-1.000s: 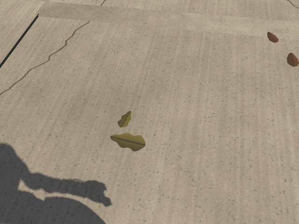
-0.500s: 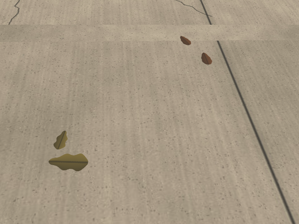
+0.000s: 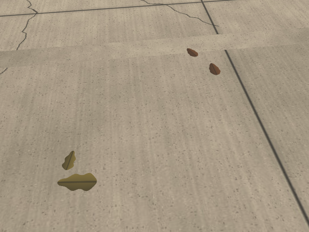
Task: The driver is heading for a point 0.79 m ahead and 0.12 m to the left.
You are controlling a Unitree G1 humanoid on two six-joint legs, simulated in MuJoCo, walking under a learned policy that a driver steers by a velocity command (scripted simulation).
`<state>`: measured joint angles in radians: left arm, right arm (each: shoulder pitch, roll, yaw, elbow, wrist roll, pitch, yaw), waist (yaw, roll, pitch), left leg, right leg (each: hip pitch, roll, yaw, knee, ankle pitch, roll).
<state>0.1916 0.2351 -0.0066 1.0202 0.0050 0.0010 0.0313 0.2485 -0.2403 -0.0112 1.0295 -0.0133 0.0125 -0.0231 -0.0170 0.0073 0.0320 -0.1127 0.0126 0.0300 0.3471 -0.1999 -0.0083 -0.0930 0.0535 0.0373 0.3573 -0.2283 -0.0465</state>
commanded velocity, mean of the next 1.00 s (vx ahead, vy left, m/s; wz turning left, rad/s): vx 0.01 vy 0.00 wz -0.01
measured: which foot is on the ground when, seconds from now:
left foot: down 0.00-1.00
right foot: down 0.00-1.00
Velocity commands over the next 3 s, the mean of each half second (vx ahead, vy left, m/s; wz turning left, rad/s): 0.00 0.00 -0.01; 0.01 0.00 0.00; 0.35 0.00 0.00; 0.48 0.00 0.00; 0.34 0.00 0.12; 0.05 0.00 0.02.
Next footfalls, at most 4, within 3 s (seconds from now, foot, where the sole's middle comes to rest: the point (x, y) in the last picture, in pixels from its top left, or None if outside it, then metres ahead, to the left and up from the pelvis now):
1.64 right None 0.42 -0.02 -0.78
2.18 left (132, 189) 0.74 0.14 -0.78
2.66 right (167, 175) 0.81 -0.03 -0.78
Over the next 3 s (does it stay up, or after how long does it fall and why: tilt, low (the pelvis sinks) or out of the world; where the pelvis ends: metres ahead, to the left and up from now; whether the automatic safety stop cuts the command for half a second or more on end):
stays up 0.75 0.06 0.00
